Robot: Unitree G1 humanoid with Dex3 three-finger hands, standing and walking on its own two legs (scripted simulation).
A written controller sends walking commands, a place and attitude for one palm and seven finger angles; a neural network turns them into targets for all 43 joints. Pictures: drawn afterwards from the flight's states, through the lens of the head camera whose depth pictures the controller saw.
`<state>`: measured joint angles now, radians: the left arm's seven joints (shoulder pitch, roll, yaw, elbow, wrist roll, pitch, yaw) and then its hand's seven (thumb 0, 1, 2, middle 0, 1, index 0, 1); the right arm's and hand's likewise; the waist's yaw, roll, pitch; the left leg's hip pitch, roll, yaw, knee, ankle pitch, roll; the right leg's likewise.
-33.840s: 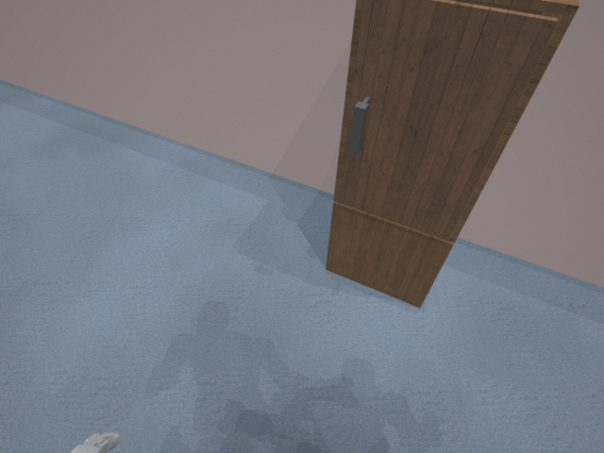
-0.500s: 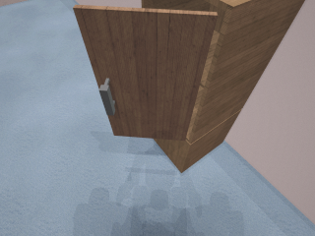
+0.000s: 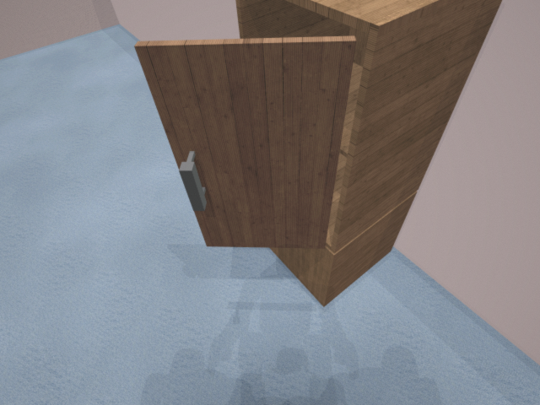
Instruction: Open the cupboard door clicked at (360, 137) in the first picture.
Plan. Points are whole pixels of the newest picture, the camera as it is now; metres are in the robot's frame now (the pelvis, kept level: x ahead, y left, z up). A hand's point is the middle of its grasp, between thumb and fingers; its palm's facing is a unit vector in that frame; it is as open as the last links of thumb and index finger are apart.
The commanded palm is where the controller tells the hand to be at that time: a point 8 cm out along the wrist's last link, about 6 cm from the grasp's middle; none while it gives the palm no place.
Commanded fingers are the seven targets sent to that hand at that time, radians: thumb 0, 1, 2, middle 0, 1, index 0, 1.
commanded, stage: look again from close up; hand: left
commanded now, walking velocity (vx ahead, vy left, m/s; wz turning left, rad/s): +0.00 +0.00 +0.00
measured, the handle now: (195, 180) +0.55 +0.20 -0.03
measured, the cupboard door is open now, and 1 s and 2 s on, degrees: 50 50 50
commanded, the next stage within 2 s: raise the hand with hooked fingers in 0.60 s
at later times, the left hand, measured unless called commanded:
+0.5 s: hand out of the picture +0.03 +0.14 -0.17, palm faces +0.01 -0.97 -0.23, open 7.3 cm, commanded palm none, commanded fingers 0.00 0.90 0.90 -0.20 -0.30 -0.20 -0.30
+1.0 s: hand (188, 351) +0.20 +0.14 -0.02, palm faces +0.04 -1.00 -0.04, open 7.9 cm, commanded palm +0.14 +0.21 -0.06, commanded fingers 0.00 0.53 0.74 -0.23 -0.54 -0.23 -0.54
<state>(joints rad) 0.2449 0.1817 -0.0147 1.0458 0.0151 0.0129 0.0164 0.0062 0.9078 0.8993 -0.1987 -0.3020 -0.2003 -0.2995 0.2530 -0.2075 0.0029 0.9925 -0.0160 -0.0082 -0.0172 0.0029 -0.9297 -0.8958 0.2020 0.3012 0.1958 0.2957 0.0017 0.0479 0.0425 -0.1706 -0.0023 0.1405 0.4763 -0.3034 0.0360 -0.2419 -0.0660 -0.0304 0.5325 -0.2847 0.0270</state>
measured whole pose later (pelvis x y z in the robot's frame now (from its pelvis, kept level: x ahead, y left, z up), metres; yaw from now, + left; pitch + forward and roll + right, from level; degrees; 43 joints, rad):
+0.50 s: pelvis +0.02 -0.04 +0.00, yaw +1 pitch +0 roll +1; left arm 0.24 0.16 -0.01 1.12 0.01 -0.02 0.03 0.01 0.92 0.90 -0.20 -0.30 -0.20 -0.30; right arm 0.26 -0.16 0.01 1.12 -0.01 -0.02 -0.03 0.01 -0.91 -0.90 0.20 0.30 0.19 0.30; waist 0.00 0.02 0.05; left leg -0.13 0.05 0.11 0.44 -0.30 -0.03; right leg -0.20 -0.02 -0.07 0.51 -0.31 -0.03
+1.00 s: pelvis -0.02 -0.05 -0.05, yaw +1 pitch +11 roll +2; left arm 0.27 0.16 0.18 0.29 -0.25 -0.60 -0.31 0.01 0.75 0.83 -0.21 -0.41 -0.21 -0.40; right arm 0.14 -0.29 -0.09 0.64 0.01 -0.31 -0.02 0.01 -0.91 -0.90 0.20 0.30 0.19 0.30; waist 0.01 -0.02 -0.12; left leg -0.65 0.03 0.02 0.91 -0.46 -0.04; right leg -0.72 -0.04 -0.07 0.96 -0.45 -0.05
